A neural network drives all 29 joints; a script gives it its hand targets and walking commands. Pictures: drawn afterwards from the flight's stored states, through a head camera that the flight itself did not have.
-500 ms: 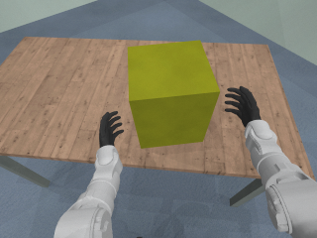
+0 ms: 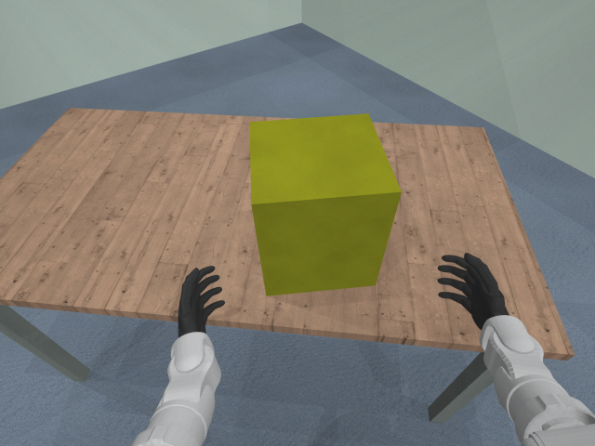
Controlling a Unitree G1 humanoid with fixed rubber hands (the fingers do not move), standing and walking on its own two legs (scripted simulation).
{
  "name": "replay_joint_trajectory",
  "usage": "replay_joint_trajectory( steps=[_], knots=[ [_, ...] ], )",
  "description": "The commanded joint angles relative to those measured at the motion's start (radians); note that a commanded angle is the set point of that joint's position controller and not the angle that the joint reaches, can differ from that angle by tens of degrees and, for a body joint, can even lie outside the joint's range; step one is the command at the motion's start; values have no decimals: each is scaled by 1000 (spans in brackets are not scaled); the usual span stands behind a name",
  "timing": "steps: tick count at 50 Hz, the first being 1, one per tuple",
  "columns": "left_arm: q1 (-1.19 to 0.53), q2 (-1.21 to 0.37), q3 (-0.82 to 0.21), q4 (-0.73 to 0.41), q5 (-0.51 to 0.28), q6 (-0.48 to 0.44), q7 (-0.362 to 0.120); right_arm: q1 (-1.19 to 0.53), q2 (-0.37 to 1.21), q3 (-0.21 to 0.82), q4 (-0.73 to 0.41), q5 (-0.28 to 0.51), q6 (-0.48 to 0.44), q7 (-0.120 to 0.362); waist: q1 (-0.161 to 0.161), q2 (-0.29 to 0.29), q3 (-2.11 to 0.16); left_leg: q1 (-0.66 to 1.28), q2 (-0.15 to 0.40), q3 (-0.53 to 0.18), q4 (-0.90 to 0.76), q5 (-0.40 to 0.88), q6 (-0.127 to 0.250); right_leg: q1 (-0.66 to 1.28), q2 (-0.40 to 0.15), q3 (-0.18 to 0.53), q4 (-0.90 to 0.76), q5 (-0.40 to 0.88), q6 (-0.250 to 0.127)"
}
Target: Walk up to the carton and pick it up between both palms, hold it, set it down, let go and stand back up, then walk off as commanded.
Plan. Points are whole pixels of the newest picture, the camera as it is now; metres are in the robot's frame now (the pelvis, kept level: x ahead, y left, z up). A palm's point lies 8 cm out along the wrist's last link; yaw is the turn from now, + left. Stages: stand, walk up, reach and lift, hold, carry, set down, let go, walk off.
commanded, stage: set down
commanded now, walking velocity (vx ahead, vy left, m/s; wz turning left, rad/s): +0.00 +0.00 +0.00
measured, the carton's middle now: (315, 207) +0.53 +0.05 -0.01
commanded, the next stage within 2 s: none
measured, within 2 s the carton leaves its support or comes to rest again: neither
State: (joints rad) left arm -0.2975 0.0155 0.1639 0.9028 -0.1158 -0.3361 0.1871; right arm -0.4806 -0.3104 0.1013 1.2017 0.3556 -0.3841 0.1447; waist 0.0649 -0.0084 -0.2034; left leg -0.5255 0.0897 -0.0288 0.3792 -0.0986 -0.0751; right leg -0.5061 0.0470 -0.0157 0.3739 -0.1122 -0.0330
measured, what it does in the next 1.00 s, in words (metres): stands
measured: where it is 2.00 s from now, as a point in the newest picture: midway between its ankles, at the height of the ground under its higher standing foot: outside the picture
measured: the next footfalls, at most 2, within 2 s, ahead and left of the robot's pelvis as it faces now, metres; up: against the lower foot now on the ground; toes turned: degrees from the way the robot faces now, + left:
none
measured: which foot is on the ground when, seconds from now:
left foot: down 0.00-1.00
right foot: down 0.00-1.00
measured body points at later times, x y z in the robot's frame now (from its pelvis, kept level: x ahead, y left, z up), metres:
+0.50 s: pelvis +0.04 +0.00 +0.01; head +0.01 +0.00 +0.46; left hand +0.23 +0.23 -0.02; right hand +0.30 -0.23 -0.02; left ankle +0.04 +0.17 -0.74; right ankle +0.03 -0.10 -0.74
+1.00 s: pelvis +0.03 +0.00 +0.01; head +0.01 +0.02 +0.45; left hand +0.22 +0.21 -0.04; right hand +0.26 -0.23 -0.03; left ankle +0.04 +0.17 -0.74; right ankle +0.03 -0.10 -0.74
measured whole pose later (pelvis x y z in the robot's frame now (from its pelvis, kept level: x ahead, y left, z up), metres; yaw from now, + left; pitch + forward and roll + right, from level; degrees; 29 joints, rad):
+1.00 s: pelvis +0.03 +0.00 +0.01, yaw +1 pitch +2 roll -1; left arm 0.23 0.02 0.06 0.46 -0.05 -0.21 0.20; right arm 0.05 -0.31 0.10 0.87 0.38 -0.41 0.19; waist 0.06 -0.04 -0.10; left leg -0.23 0.09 -0.03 0.38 -0.18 -0.08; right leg -0.21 0.05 -0.02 0.37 -0.20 -0.03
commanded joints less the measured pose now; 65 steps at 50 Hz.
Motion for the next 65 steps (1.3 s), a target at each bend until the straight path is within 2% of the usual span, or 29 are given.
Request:
replay_joint_trajectory(
  steps=[1, 3, 5, 6, 8, 13, 14, 18, 19, 21, 22, 23, 24, 26, 29, 31, 33, 38, 42, 44, 46, 48, 51, 52, 54, 58, 59, 62, 65],
  knots=[
    [-216, 145, -132, -354, 7, -62, 14, -203, -288, -13, -264, 38, -94, 26, -4, -48, -281, 217, -96, 81, 12, 1, 32, 274, 14, 16, 26, -42, 33],
    [-187, 146, -131, -372, -8, -61, 9, -182, -266, 1, -303, 38, -99, 30, 2, -81, -268, 213, -101, 89, 9, -28, 43, 295, 0, 19, 9, -75, 34],
    [-37, 130, -115, -451, 24, -69, 7, -49, -276, 0, -315, 52, -128, 28, -14, -64, -269, 278, -96, 83, 19, 83, 31, 360, 10, 20, 22, 82, 39],
    [-116, 152, -111, -452, 9, -69, 6, -114, -280, -9, -380, 39, -129, 25, -3, -81, -304, 229, -100, 87, 21, 44, 33, 364, 8, 26, 28, 48, 44],
    [44, 101, -132, -486, 11, -63, -3, 27, -265, 6, -362, 51, -143, 31, -46, -86, -244, 267, -97, 77, 14, 89, 38, 401, 8, 17, 19, 121, 41],
    [102, 78, -122, -478, 48, -32, -13, 94, -277, 22, -330, 61, -149, 40, -40, -89, -100, 307, -101, 70, -4, 123, 36, 394, 8, 27, -8, 99, 38],
    [229, 60, -136, -554, 55, -30, -12, 189, -282, 10, -361, 61, -168, 35, -52, -97, -116, 344, -102, 66, -5, 215, 26, 449, 15, 14, -8, 231, 39],
    [250, 59, -140, -608, 73, -29, -5, 220, -261, 19, -380, 76, -180, 38, -38, -58, -56, 385, -105, 63, -4, 243, 14, 412, 14, 22, -17, 208, 35],
    [320, 46, -155, -626, 68, -24, -15, 312, -263, 19, -393, 71, -180, 38, -57, -77, -60, 411, -107, 64, -3, 258, 19, 428, 14, 23, -27, 217, 33],
    [260, 62, -161, -752, 54, -42, 8, 227, -280, 3, -485, 86, -202, 48, -32, -55, -105, 406, -106, 63, 4, 265, 14, 391, 20, 19, -15, 189, 31],
    [386, 23, -207, -710, 57, -19, -2, 346, -273, -5, -433, 68, -198, 46, -82, -71, 9, 432, -100, 41, -10, 241, 19, 380, 14, 15, -34, 187, 26],
    [340, 54, -175, -743, 59, -29, 15, 293, -279, -1, -511, 90, -201, 52, -38, -70, -30, 423, -104, 56, -11, 243, 20, 360, 20, 13, -34, 163, 26],
    [416, 29, -199, -748, 65, -23, 11, 367, -291, -10, -495, 76, -197, 56, -65, -62, -8, 442, -100, 54, -11, 235, 21, 363, 18, 11, -39, 156, 22],
    [358, 60, -196, -688, 55, -12, 8, 344, -274, -16, -513, 50, -184, 53, -68, -100, 53, 397, -105, 65, -23, 126, 34, 320, 4, 22, -57, 41, 22],
    [340, 66, -201, -776, 41, -17, 26, 352, -266, -31, -577, 55, -179, 61, -55, -75, 8, 403, -101, 74, -26, 80, 37, 309, -3, 29, -50, -8, 23],
    [378, 55, -222, -750, 46, -1, 24, 415, -268, -38, -545, 45, -165, 60, -75, -77, 82, 424, -100, 74, -31, 26, 43, 268, -8, 34, -59, -53, 19],
    [353, 54, -215, -747, 42, 2, 34, 383, -286, -57, -568, 49, -156, 69, -54, -81, 76, 408, -92, 79, -35, -12, 49, 244, -1, 27, -55, -108, 10],
    [361, 70, -219, -680, 55, 58, 28, 413, -274, -76, -541, 19, -97, 58, -65, -117, 138, 394, -93, 87, -56, -138, 64, 234, -19, 43, -68, -212, 13],
    [337, 80, -223, -789, 50, 62, 37, 420, -256, -87, -586, 16, -96, 54, -67, -109, 86, 388, -91, 82, -37, -75, 59, 269, -26, 47, -49, -163, 14],
    [385, 93, -201, -689, 88, 92, 18, 460, -228, -66, -536, -10, -79, 39, -59, -98, 142, 396, -99, 92, -41, -84, 64, 273, -32, 55, -57, -144, 17],
    [381, 106, -200, -688, 96, 111, 0, 463, -187, -47, -541, -8, -62, 23, -82, -95, 154, 400, -106, 97, -39, -76, 63, 311, -49, 76, -76, -139, 21],
    [394, 115, -176, -709, 92, 109, -2, 473, -187, -42, -571, -11, -69, 18, -56, -98, 102, 407, -108, 105, -33, -30, 65, 341, -39, 65, -66, -80, 29],
    [401, 122, -184, -742, 82, 95, -9, 482, -187, -63, -610, -31, -79, 2, -69, -125, 77, 402, -110, 98, -29, -1, 60, 364, -47, 71, -52, -7, 39],
    [402, 124, -167, -716, 98, 110, -17, 494, -153, -40, -551, -43, -64, -1, -71, -88, 118, 387, -116, 104, -31, -21, 61, 377, -57, 87, -56, -28, 33],
    [442, 123, -182, -776, 95, 95, -14, 516, -174, -49, -586, -38, -82, -1, -62, -84, 64, 411, -113, 96, -36, 43, 52, 405, -48, 66, -44, 75, 34],
    [487, 132, -171, -696, 117, 122, -42, 558, -148, -13, -518, -39, -80, -10, -57, -44, 96, 440, -123, 96, -22, 93, 44, 419, -46, 66, -44, 172, 34],
    [496, 112, -180, -770, 127, 106, -32, 566, -160, -24, -565, -24, -94, -8, -61, -24, 78, 469, -117, 86, -24, 121, 39, 410, -30, 46, -37, 187, 32],
    [520, 132, -163, -668, 129, 123, -52, 571, -133, -12, -528, -43, -79, -20, -58, -74, 154, 470, -124, 93, -25, 102, 52, 395, -41, 68, -63, 181, 36],
    [515, 147, -147, -725, 120, 116, -48, 580, -135, -12, -575, -42, -83, -19, -55, -70, 140, 455, -123, 96, -18, 103, 57, 416, -48, 66, -50, 193, 37]
  ],
)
